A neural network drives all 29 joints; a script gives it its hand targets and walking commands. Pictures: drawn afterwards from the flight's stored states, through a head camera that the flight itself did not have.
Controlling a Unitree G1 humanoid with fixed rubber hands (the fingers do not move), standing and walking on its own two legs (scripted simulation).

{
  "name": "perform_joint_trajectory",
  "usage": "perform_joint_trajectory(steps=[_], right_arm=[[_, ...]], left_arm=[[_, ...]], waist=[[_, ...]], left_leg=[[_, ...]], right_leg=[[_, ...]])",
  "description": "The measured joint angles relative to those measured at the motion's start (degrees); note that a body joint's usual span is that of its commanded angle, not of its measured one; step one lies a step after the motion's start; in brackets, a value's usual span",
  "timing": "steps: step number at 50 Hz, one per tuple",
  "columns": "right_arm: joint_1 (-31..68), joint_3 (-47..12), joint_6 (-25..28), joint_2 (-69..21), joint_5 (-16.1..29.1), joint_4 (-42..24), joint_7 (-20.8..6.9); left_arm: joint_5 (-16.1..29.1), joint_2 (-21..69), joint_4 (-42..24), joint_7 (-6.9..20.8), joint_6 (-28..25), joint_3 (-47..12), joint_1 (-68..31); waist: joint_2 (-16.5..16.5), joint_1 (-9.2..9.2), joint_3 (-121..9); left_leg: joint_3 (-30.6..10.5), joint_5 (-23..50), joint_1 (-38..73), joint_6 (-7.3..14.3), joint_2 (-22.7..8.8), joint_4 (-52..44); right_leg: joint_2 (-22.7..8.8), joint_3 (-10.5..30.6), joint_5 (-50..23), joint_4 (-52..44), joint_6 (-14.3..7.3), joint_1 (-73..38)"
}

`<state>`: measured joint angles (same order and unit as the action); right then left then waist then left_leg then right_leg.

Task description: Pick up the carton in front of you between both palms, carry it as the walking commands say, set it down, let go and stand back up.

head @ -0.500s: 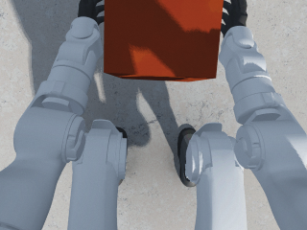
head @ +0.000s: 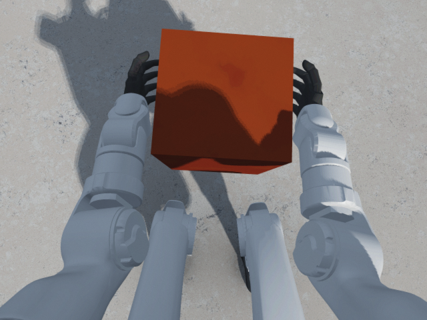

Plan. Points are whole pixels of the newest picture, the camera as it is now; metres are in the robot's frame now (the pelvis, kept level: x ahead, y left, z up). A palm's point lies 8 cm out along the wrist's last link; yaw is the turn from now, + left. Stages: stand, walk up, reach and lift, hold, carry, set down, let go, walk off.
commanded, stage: reach and lift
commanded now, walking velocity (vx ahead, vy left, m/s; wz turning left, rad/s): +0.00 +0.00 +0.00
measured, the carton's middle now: (220, 117) +0.49 +0.00 -0.13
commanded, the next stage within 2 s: none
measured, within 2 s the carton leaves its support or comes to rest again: neither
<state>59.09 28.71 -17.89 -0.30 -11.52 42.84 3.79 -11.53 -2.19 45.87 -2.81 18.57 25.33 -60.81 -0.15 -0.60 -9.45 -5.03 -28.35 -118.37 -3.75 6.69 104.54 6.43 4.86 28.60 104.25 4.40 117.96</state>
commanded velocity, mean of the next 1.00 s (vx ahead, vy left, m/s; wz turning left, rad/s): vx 0.00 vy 0.00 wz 0.00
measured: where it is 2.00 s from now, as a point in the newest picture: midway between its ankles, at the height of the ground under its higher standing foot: (212, 270)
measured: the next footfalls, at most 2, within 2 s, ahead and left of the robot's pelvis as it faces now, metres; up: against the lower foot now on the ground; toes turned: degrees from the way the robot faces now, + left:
none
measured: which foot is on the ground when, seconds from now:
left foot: down 0.00-1.00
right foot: down 0.00-1.00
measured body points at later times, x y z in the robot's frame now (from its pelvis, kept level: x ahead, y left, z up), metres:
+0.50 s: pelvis +0.05 +0.00 +0.14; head +0.21 +0.00 +0.55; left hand +0.47 +0.15 +0.08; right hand +0.47 -0.15 +0.09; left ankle +0.12 +0.13 -0.44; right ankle +0.12 -0.13 -0.44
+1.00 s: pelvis +0.10 +0.00 +0.27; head +0.14 +0.00 +0.72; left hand +0.43 +0.15 +0.24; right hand +0.43 -0.15 +0.24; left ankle +0.12 +0.13 -0.44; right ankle +0.12 -0.13 -0.44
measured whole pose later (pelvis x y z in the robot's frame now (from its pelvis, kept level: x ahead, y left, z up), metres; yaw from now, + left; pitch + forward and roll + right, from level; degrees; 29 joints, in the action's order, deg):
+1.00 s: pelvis +0.10 +0.00 +0.27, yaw +0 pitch +14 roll +0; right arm 18.4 17.3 -19.7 -8.0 -10.6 30.5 2.7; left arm -10.4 7.0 31.3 -2.6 20.3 16.4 -18.7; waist 0.1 -0.3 -10.0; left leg -8.0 -19.9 -38.2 -1.2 4.0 44.5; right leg 3.9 7.9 20.0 44.5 1.2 38.1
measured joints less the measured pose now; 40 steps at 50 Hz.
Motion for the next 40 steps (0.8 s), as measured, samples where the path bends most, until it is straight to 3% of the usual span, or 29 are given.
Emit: perform_joint_trajectory(steps=[13,40], right_arm=[[-11.72,-4.85,-0.76,-2.29,3.21,-7.25,0.3],[-33.31,-8.96,1.59,-6.61,1.55,-8.39,-0.53]], left_arm=[[2.8,3.07,-8.47,-0.58,0.91,-3.93,12.36],[1.76,7.72,-9.93,-0.08,-1.69,-7.0,34.26]], waist=[[0.23,0.09,-3.06],[0.25,0.32,-3.21]], left_leg=[[-0.56,-0.95,13.81,0.5,-0.28,-10.75],[-2.47,4.07,59.82,1.98,-1.75,-44.52]], right_leg=[[-0.11,0.77,0.84,-10.66,-0.63,-13.66],[-1.53,2.4,-4.21,-44.22,-2.7,-59.51]])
